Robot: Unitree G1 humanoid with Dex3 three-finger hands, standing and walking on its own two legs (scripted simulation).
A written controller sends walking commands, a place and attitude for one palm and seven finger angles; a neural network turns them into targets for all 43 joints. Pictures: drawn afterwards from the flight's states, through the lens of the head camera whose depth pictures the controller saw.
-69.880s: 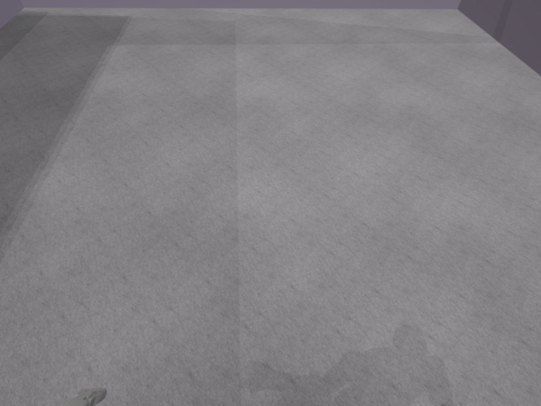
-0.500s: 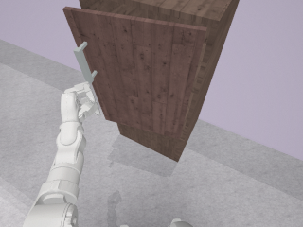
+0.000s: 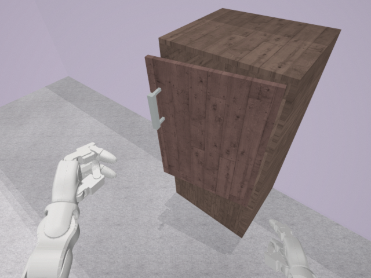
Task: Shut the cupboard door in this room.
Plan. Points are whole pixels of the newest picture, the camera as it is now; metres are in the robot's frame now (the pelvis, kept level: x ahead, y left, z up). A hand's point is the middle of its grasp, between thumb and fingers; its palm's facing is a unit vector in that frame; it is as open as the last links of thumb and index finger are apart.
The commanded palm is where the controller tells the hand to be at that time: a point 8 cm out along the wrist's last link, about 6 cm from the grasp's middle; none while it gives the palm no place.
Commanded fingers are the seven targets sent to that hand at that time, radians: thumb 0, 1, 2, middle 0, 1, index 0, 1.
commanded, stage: draw the hand back to the body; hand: left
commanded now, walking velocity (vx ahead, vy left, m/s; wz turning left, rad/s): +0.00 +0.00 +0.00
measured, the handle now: (157, 108) +0.64 +0.16 +0.00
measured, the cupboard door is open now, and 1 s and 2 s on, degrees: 11 11 11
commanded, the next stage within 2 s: step back with the hand held close in 0.74 s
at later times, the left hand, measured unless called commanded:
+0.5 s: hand (23, 200) +0.19 +0.28 +0.17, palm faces +0.48 -0.76 -0.44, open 7.0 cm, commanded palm +0.15 +0.31 +0.18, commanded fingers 0.00 0.90 0.90 -0.20 -0.30 -0.20 -0.30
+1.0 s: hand (30, 199) +0.19 +0.27 +0.16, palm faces +0.45 -0.77 -0.45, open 7.4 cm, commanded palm +0.13 +0.30 +0.18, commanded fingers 0.00 0.90 0.90 -0.20 -0.30 -0.20 -0.30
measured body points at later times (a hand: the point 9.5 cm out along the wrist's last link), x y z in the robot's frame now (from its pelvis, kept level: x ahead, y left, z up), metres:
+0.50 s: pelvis +0.01 +0.00 +0.00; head -0.01 -0.03 +0.45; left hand +0.16 +0.31 +0.19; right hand +0.19 -0.22 -0.09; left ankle -0.01 +0.11 -0.74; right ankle +0.00 -0.11 -0.74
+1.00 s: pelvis +0.00 +0.00 +0.00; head -0.01 -0.02 +0.45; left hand +0.16 +0.31 +0.19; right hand +0.18 -0.23 -0.09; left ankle -0.01 +0.11 -0.74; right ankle +0.00 -0.11 -0.74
